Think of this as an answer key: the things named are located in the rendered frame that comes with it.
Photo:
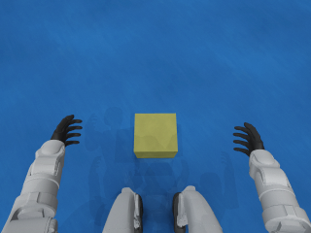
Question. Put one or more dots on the left robot hand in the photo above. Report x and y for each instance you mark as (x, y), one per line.
(62, 129)

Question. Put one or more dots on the robot left thigh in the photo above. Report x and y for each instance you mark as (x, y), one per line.
(121, 217)

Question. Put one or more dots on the left robot upper arm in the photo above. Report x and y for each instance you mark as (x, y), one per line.
(33, 225)

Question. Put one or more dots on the carton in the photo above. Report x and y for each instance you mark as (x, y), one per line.
(155, 135)

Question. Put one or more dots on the robot right foot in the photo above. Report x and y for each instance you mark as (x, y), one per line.
(175, 202)

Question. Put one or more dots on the right robot hand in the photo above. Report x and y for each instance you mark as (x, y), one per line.
(253, 138)

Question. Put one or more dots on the robot left forearm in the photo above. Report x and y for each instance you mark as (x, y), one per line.
(39, 191)

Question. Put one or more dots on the robot right forearm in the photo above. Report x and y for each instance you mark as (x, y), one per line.
(281, 211)

